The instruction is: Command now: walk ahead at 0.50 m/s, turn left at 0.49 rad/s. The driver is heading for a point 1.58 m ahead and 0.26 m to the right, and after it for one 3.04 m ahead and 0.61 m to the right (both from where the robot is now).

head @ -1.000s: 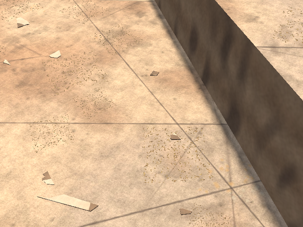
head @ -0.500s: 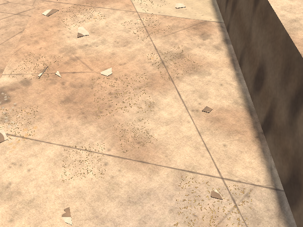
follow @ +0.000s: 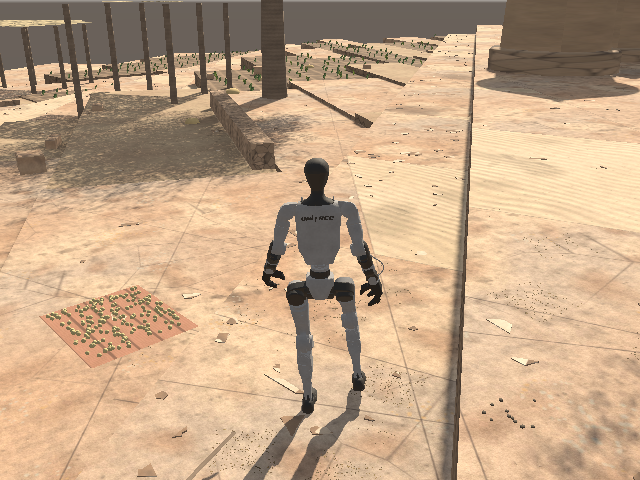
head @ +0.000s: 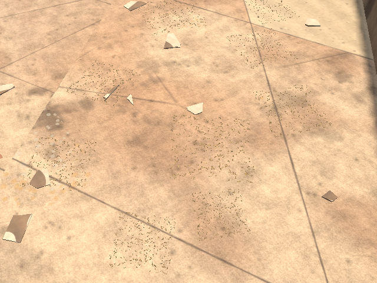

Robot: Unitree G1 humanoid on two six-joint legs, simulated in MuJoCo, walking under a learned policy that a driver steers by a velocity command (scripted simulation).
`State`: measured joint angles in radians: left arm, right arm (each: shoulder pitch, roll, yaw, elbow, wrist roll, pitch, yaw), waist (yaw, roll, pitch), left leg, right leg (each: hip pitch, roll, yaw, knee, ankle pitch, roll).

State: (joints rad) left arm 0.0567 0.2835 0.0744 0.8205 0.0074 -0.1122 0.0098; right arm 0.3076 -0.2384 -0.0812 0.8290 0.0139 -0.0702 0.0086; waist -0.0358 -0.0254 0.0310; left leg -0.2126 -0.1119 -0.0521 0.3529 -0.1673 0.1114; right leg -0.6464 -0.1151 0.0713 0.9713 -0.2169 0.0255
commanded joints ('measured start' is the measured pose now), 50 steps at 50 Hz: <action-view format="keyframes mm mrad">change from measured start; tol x32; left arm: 1 -36 43 6 -57 6 1 -1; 50 226 72 -9 13 -16 46 -11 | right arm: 1 -14 -167 -37 -75 4 -15 -23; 50 -89 -146 -4 -93 -17 -45 19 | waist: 1 17 74 -45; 13 106 134 -160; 15 92 -316 -403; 36 121 -54 32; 42 -65 307 -464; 50 67 101 -45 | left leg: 1 -3 218 -171 -132 281 146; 13 195 238 -178 260 631 36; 15 -369 -1 -81 884 -348 -68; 17 -550 96 -133 982 -307 -55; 37 -382 161 52 152 119 -60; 40 139 157 52 142 148 25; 42 648 530 -668 3 -18 243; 50 10 334 -150 -215 149 144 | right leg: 1 26 34 -34 -218 203 22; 11 90 93 -57 -500 176 -85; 13 426 98 -66 -508 223 -149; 15 1028 -277 598 -590 39 -374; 21 558 -114 241 -760 198 -261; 39 690 -101 -8 -535 676 -163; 42 -10 163 -8 275 -349 -53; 50 16 -38 -10 95 -5 -31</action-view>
